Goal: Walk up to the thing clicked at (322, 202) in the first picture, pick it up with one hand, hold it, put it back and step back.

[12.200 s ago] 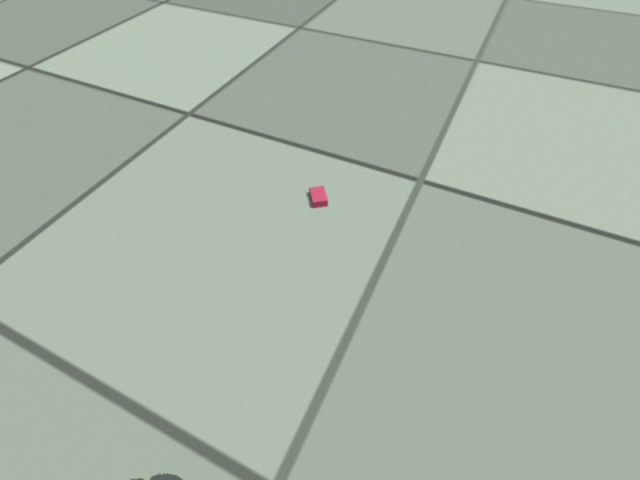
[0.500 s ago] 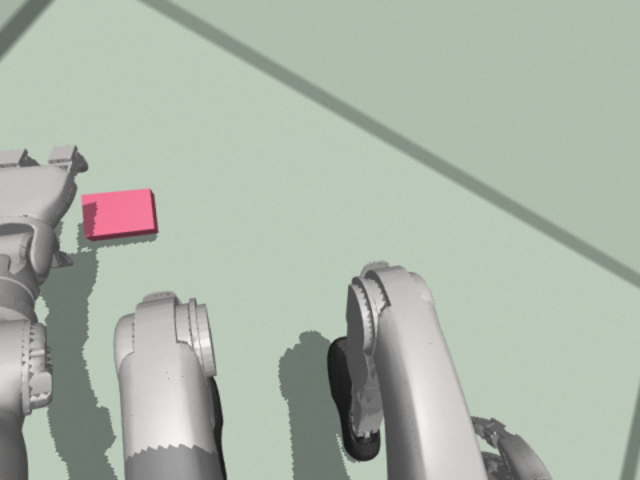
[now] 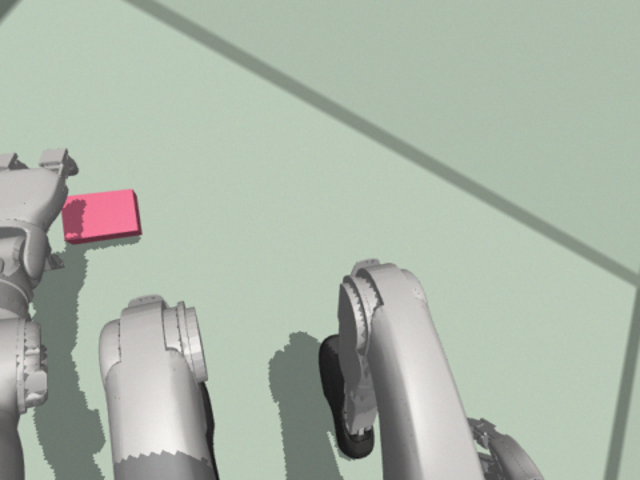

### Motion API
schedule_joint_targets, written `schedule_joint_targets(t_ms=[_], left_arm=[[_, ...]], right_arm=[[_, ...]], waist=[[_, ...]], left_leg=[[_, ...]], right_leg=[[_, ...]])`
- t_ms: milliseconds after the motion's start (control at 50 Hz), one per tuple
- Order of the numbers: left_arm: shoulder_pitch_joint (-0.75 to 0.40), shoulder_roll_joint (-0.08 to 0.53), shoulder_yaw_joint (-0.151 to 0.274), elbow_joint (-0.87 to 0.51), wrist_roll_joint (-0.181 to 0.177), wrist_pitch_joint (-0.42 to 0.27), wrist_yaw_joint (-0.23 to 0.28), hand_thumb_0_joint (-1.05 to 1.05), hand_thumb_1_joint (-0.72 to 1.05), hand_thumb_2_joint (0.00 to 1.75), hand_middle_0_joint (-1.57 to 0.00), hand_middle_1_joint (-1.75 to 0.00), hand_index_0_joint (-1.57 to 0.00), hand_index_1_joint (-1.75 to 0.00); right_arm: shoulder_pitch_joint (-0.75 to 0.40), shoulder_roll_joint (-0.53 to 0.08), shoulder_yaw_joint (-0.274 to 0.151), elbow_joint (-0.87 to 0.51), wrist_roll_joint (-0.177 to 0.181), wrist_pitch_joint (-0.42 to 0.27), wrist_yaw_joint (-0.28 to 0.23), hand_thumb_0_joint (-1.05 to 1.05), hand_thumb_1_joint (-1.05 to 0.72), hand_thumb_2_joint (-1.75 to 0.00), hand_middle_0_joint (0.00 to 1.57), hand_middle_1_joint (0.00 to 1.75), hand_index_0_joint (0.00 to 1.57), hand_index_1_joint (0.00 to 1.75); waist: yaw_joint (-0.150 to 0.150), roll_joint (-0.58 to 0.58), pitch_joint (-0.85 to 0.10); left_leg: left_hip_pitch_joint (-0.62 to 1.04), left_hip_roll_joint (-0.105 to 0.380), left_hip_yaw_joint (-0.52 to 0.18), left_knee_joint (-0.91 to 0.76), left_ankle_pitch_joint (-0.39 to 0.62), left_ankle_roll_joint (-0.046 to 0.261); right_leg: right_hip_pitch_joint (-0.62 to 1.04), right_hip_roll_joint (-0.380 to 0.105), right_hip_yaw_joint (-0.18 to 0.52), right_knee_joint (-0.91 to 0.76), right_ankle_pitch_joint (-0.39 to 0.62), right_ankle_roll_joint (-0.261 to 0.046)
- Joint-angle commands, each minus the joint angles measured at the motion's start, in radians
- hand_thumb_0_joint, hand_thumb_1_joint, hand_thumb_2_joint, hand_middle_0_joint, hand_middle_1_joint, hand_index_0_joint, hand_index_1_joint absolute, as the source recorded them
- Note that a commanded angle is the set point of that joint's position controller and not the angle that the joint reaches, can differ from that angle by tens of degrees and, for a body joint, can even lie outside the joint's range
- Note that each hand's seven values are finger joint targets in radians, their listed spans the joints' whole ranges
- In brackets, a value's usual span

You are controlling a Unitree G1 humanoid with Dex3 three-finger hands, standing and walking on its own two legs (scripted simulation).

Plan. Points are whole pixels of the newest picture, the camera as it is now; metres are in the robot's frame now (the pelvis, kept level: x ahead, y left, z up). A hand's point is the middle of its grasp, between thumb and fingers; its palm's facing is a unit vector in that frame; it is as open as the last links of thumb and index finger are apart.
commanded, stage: rise first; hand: left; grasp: from above
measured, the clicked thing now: (102, 216) +0.47 +0.26 -0.30
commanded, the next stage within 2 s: approach in 1.12 s
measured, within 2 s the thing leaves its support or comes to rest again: neither
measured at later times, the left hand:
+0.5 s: hand (39, 225) +0.43 +0.30 -0.17, palm faces -0.45 -0.06 -0.89, open 12.7 cm
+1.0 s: hand (39, 222) +0.43 +0.30 -0.18, palm faces -0.45 -0.06 -0.89, open 12.1 cm
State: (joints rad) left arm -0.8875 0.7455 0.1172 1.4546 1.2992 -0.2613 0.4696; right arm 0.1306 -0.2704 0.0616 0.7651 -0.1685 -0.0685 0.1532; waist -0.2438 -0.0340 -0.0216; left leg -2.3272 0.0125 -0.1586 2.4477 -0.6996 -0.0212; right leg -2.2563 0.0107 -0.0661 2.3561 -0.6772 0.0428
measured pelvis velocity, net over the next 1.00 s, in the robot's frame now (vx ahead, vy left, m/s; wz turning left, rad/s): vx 0.00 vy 0.00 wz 0.01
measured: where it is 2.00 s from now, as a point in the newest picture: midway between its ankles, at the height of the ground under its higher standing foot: (276, 437)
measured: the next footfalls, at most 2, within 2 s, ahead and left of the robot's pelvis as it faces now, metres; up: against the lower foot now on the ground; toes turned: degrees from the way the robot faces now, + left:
none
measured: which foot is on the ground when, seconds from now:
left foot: down 0.00-1.00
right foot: down 0.00-1.00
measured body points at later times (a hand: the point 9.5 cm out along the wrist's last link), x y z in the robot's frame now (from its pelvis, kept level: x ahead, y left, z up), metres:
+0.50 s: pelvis +0.00 +0.00 +0.01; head +0.23 +0.07 +0.38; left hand +0.45 +0.30 -0.12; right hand +0.06 -0.27 -0.10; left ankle +0.07 +0.13 -0.29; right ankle +0.10 -0.13 -0.29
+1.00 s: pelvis +0.00 +0.00 +0.00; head +0.23 +0.07 +0.38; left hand +0.45 +0.30 -0.12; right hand +0.06 -0.27 -0.10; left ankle +0.07 +0.13 -0.29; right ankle +0.10 -0.13 -0.29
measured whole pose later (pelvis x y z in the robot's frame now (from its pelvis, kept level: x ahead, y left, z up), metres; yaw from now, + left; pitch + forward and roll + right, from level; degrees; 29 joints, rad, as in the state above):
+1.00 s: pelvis +0.00 +0.00 +0.00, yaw +0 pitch +33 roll -8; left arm -0.90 0.74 0.09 1.46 1.28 -0.25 0.45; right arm 0.14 -0.27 0.06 0.77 -0.16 -0.08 0.15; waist -0.24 -0.02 -0.04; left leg -2.33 0.01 -0.15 2.44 -0.69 -0.02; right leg -2.26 0.01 -0.06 2.35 -0.67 0.04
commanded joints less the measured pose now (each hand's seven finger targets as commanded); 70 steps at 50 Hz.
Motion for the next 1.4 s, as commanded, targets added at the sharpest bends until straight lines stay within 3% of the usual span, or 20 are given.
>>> schedule_joint_targets(t_ms=[0, 240, 280, 360, 420, 500, 580, 720, 860, 920, 940, 960, 1000, 1040, 1100, 1140, 1200, 1280, 1320, 1380], left_arm=[[-0.266, 0.25, 0.038, -0.156, -0.019, 0.01, 0.046, 0.0, -0.39, 0.88, -0.21, -0.88, -0.21, -0.88], [-0.265, 0.216, 0.003, -0.149, -0.038, 0.024, 0.011, 0.0, -0.32, 0.83, -0.27, -0.83, -0.27, -0.82], [-0.254, 0.24, 0.02, -0.155, -0.044, 0.019, 0.012, 0.0, -0.31, 0.82, -0.29, -0.81, -0.29, -0.81], [-0.269, 0.192, -0.013, -0.142, -0.042, 0.012, 0.002, 0.0, -0.29, 0.8, -0.31, -0.78, -0.31, -0.78], [-0.281, 0.234, 0.011, -0.161, -0.036, 0.002, 0.007, 0.0, -0.27, 0.79, -0.31, -0.78, -0.31, -0.78], [-0.28, 0.197, -0.004, -0.105, -0.026, -0.003, 0.017, 0.0, -0.25, 0.78, -0.33, -0.76, -0.33, -0.76], [-0.293, 0.231, 0.01, -0.1, -0.01, -0.008, 0.032, 0.0, -0.25, 0.78, -0.34, -0.75, -0.34, -0.75], [-0.295, 0.252, 0.027, -0.167, -0.021, 0.009, 0.048, 0.0, -0.23, 0.75, -0.36, -0.73, -0.36, -0.73], [-0.291, 0.197, -0.019, -0.09, -0.03, 0.027, 0.018, 0.0, -0.2, 0.73, -0.37, -0.72, -0.38, -0.72], [-0.28, 0.268, 0.029, -0.147, -0.04, 0.015, 0.013, 0.0, -0.19, 0.72, -0.39, -0.7, -0.39, -0.7], [-0.245, 0.234, 0.008, -0.099, -0.039, 0.017, 0.008, 0.0, -0.19, 0.72, -0.39, -0.7, -0.39, -0.7], [-0.268, 0.215, -0.008, -0.099, -0.035, 0.013, 0.003, 0.0, -0.18, 0.71, -0.39, -0.69, -0.4, -0.69], [-0.292, 0.218, 0.001, -0.123, -0.037, 0.005, 0.002, 0.0, -0.19, 0.72, -0.4, -0.68, -0.4, -0.69], [-0.269, 0.225, 0.001, -0.147, -0.032, 0.0, 0.004, 0.0, -0.19, 0.72, -0.4, -0.7, -0.4, -0.7], [-0.255, 0.19, -0.012, -0.119, -0.029, -0.001, 0.01, 0.0, -0.18, 0.71, -0.41, -0.67, -0.4, -0.68], [-0.293, 0.228, 0.009, -0.132, -0.023, -0.004, 0.017, 0.0, -0.19, 0.72, -0.39, -0.69, -0.39, -0.69], [-0.286, 0.226, 0.01, -0.144, -0.023, -0.003, 0.029, 0.0, -0.25, 0.79, -0.42, -0.64, -0.38, -0.69], [-0.34, 0.238, 0.012, -0.148, -0.019, -0.005, 0.038, 0.0, -0.25, 0.77, -0.33, -0.72, -0.33, -0.72], [-0.333, 0.157, -0.041, -0.107, -0.019, 0.001, 0.036, 0.0, -0.26, 0.79, -0.33, -0.73, -0.33, -0.74], [-0.429, 0.129, -0.077, -0.091, -0.018, 0.004, 0.044, 0.0, -0.25, 0.78, -0.32, -0.75, -0.32, -0.75]], right_arm=[[0.192, -0.26, -0.082, -0.014, -0.001, -0.005, -0.013, 0.0, -0.9, -0.9, 0.2, 0.3, 0.2, 0.3], [0.205, -0.259, -0.087, -0.013, 0.014, -0.01, -0.01, 0.0, -0.9, -0.9, 0.2, 0.3, 0.2, 0.3], [0.201, -0.258, -0.087, -0.015, 0.018, -0.009, -0.013, 0.0, -0.9, -0.9, 0.2, 0.3, 0.2, 0.3], [0.199, -0.251, -0.084, -0.013, 0.018, -0.008, -0.014, 0.0, -0.9, -0.9, 0.2, 0.3, 0.2, 0.3], [0.204, -0.257, -0.084, -0.014, 0.018, -0.008, -0.015, 0.0, -0.9, -0.9, 0.2, 0.3, 0.2, 0.3], [0.202, -0.256, -0.075, -0.009, 0.012, -0.005, -0.016, 0.0, -0.9, -0.9, 0.2, 0.3, 0.2, 0.3], [0.199, -0.261, -0.072, -0.006, 0.004, -0.01, -0.014, 0.0, -0.9, -0.9, 0.2, 0.3, 0.2, 0.3], [0.191, -0.26, -0.083, -0.014, 0.005, -0.021, -0.014, 0.0, -0.9, -0.9, 0.2, 0.3, 0.2, 0.3], [0.203, -0.256, -0.077, 0.001, 0.006, -0.023, -0.013, 0.0, -0.9, -0.9, 0.2, 0.3, 0.2, 0.3], [0.208, -0.262, -0.076, -0.004, 0.008, -0.021, -0.013, 0.0, -0.9, -0.9, 0.2, 0.3, 0.2, 0.3], [0.2, -0.257, -0.076, -0.006, 0.01, -0.02, -0.012, 0.0, -0.9, -0.9, 0.2, 0.3, 0.2, 0.3], [0.198, -0.252, -0.076, 0.001, 0.005, -0.021, -0.008, 0.0, -0.9, -0.9, 0.2, 0.3, 0.2, 0.3], [0.212, -0.261, -0.075, -0.006, 0.002, -0.021, -0.007, 0.0, -0.9, -0.9, 0.2, 0.3, 0.2, 0.3], [0.201, -0.258, -0.08, -0.006, 0.009, -0.021, -0.007, 0.0, -0.9, -0.9, 0.2, 0.3, 0.2, 0.3], [0.202, -0.255, -0.082, -0.008, 0.008, -0.018, -0.005, 0.0, -0.9, -0.9, 0.2, 0.3, 0.2, 0.3], [0.21, -0.263, -0.082, -0.007, 0.009, -0.018, -0.004, 0.0, -0.9, -0.9, 0.2, 0.3, 0.2, 0.3], [0.198, -0.262, -0.082, -0.008, 0.01, -0.019, -0.004, 0.0, -0.9, -0.9, 0.2, 0.3, 0.2, 0.3], [0.204, -0.257, -0.077, -0.004, 0.0, -0.023, -0.001, 0.0, -0.89, -0.89, 0.2, 0.3, 0.2, 0.3], [0.205, -0.251, -0.077, 0.004, 0.0, -0.027, -0.002, 0.0, -0.89, -0.89, 0.2, 0.3, 0.2, 0.3], [0.218, -0.26, -0.07, 0.011, -0.007, -0.037, -0.002, 0.0, -0.89, -0.89, 0.2, 0.3, 0.2, 0.3]], waist=[[0.005, 0.331, -0.689], [0.0, 0.296, -0.658], [0.018, 0.294, -0.666], [0.001, 0.284, -0.642], [0.009, 0.282, -0.665], [-0.002, 0.276, -0.654], [-0.001, 0.309, -0.635], [0.01, 0.323, -0.692], [-0.016, 0.288, -0.638], [0.018, 0.29, -0.691], [0.02, 0.282, -0.675], [-0.002, 0.272, -0.645], [-0.009, 0.291, -0.649], [0.014, 0.326, -0.695], [-0.003, 0.308, -0.652], [-0.002, 0.304, -0.65], [0.009, 0.309, -0.675], [-0.016, 0.282, -0.661], [-0.032, 0.303, -0.652], [-0.07, 0.309, -0.648]], left_leg=[[0.528, -0.019, 0.115, -0.254, 0.191, 0.047], [0.505, -0.022, 0.115, -0.264, 0.169, 0.05], [0.492, -0.023, 0.12, -0.267, 0.16, 0.051], [0.487, -0.023, 0.118, -0.269, 0.156, 0.051], [0.489, -0.024, 0.118, -0.267, 0.168, 0.051], [0.489, -0.028, 0.115, -0.263, 0.176, 0.049], [0.5, -0.028, 0.112, -0.274, 0.146, 0.046], [0.515, -0.026, 0.124, -0.268, 0.151, 0.047], [0.488, -0.026, 0.115, -0.262, 0.151, 0.049], [0.485, -0.028, 0.121, -0.251, 0.185, 0.051], [0.477, -0.029, 0.124, -0.257, 0.174, 0.05], [0.47, -0.028, 0.122, -0.254, 0.162, 0.05], [0.494, -0.029, 0.113, -0.266, 0.163, 0.047], [0.529, -0.026, 0.118, -0.262, 0.185, 0.043], [0.503, -0.027, 0.118, -0.264, 0.171, 0.044], [0.497, -0.029, 0.116, -0.268, 0.156, 0.045], [0.515, -0.027, 0.117, -0.265, 0.169, 0.045], [0.467, -0.026, 0.118, -0.248, 0.156, 0.051], [0.498, -0.025, 0.12, -0.252, 0.158, 0.047], [0.495, -0.023, 0.109, -0.242, 0.148, 0.045]], right_leg=[[0.319, 0.032, -0.098, -0.225, 0.221, -0.071], [0.311, 0.029, -0.095, -0.241, 0.206, -0.074], [0.322, 0.029, -0.088, -0.251, 0.196, -0.075], [0.311, 0.032, -0.091, -0.255, 0.19, -0.073], [0.329, 0.03, -0.091, -0.252, 0.198, -0.072], [0.317, 0.032, -0.096, -0.247, 0.207, -0.072], [0.292, 0.032, -0.104, -0.238, 0.172, -0.075], [0.313, 0.028, -0.088, -0.245, 0.183, -0.076], [0.289, 0.03, -0.097, -0.242, 0.186, -0.075], [0.349, 0.027, -0.088, -0.242, 0.219, -0.071], [0.338, 0.028, -0.086, -0.243, 0.205, -0.073], [0.327, 0.031, -0.09, -0.243, 0.198, -0.072], [0.314, 0.029, -0.101, -0.238, 0.193, -0.073], [0.329, 0.03, -0.095, -0.239, 0.214, -0.076], [0.309, 0.03, -0.099, -0.237, 0.205, -0.075], [0.298, 0.027, -0.1, -0.239, 0.185, -0.078], [0.307, 0.03, -0.098, -0.243, 0.197, -0.075], [0.321, 0.032, -0.088, -0.249, 0.194, -0.071], [0.3, 0.031, -0.093, -0.247, 0.194, -0.072], [0.28, 0.034, -0.102, -0.248, 0.191, -0.073]])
